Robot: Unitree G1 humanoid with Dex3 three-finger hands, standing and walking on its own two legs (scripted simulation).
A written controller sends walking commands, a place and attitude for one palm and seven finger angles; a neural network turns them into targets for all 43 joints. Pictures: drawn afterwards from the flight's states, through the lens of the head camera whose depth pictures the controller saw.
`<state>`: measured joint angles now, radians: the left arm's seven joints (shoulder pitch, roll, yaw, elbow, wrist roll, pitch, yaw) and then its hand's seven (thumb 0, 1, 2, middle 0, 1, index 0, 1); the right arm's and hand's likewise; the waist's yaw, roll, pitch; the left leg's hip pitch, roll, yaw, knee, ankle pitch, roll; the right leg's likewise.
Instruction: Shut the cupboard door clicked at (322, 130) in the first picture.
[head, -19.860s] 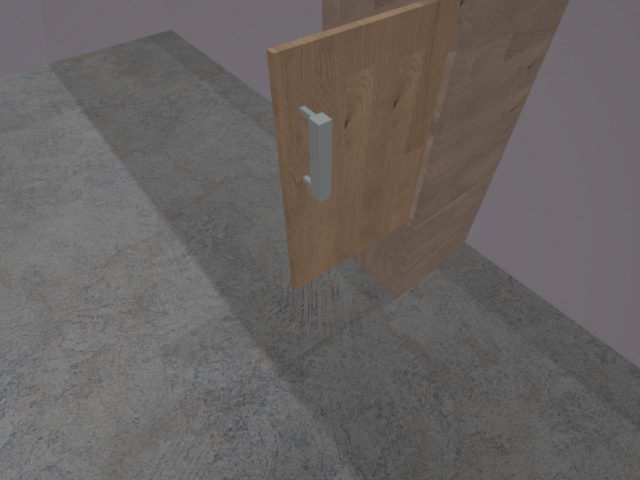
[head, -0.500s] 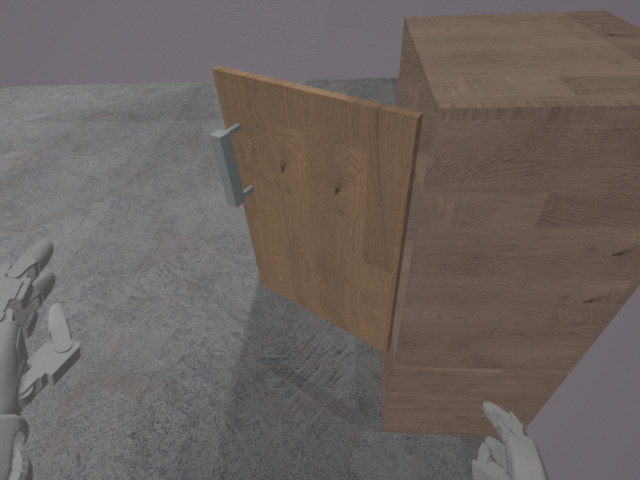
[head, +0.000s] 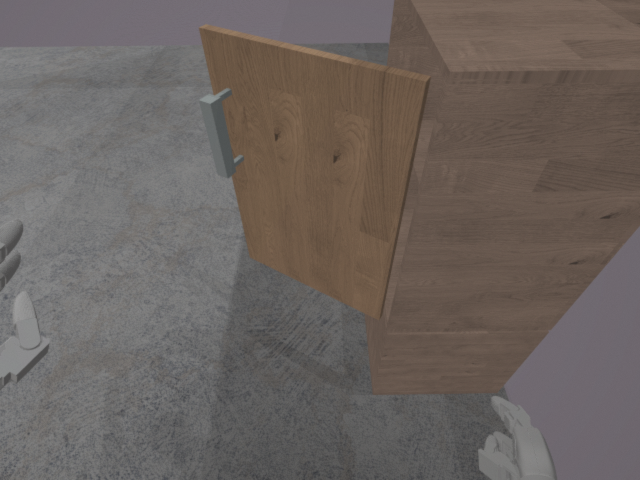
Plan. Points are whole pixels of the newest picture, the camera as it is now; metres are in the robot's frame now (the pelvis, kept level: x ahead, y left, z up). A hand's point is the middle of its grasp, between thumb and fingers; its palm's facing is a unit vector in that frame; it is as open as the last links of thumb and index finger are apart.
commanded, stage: step back with the hand held close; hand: left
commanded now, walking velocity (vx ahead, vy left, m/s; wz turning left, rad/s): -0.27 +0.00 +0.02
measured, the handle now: (226, 133) +0.69 +0.22 +0.07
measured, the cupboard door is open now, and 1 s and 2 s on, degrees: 59 59 59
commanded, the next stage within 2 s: stop stepping back and stand still in 0.98 s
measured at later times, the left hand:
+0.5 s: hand out of the picture +0.11 +0.27 +0.17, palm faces +0.49 -0.77 -0.42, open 7.4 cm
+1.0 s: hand out of the picture +0.02 +0.29 +0.17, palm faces +0.52 -0.75 -0.41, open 7.4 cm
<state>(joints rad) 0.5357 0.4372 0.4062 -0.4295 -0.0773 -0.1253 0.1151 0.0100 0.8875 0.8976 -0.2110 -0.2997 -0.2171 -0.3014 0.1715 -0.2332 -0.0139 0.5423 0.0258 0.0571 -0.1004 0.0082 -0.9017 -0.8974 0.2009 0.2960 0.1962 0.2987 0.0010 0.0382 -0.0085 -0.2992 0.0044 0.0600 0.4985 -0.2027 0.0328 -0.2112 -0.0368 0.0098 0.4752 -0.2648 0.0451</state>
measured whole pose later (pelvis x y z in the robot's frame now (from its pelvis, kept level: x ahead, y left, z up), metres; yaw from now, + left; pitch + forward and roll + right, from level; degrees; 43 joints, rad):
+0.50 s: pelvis -0.08 +0.00 -0.01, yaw +3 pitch -1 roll -3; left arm 0.49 0.40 0.42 -0.46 -0.04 -0.25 0.16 0.01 0.89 0.90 -0.21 -0.30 -0.22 -0.30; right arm 0.23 -0.22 0.00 0.62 0.00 -0.07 -0.10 0.01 -0.90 -0.90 0.20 0.30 0.20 0.30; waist 0.00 0.03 0.01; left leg -0.45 0.02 0.01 0.59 -0.18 0.04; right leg -0.34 0.00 -0.01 0.57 -0.26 0.03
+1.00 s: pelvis -0.17 +0.01 -0.01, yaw +3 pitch +1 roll -4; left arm 0.50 0.41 0.48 -0.51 -0.06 -0.25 0.16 0.01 0.89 0.90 -0.21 -0.30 -0.21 -0.30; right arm 0.20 -0.16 -0.01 0.63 -0.01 -0.12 -0.06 0.01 -0.90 -0.90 0.20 0.30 0.20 0.30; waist 0.01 0.02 -0.01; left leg -0.48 0.07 0.02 0.58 -0.13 0.03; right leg -0.33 0.08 0.00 0.80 -0.44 0.01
